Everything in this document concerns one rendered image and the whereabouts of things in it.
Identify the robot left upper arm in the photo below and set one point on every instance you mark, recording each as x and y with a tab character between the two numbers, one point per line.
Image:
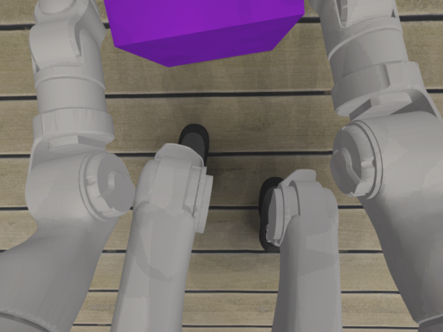
76	201

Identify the robot left forearm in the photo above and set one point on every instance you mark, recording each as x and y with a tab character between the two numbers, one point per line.
69	81

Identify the carton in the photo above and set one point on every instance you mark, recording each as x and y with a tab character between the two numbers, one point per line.
178	32

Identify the left robot shin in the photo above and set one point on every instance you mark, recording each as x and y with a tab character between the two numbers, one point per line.
148	173

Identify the right robot thigh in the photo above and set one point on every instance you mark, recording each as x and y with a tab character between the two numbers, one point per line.
309	292

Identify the robot right forearm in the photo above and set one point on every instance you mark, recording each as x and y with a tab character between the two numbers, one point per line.
366	51

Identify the robot right upper arm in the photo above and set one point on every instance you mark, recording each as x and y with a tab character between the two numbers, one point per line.
394	166

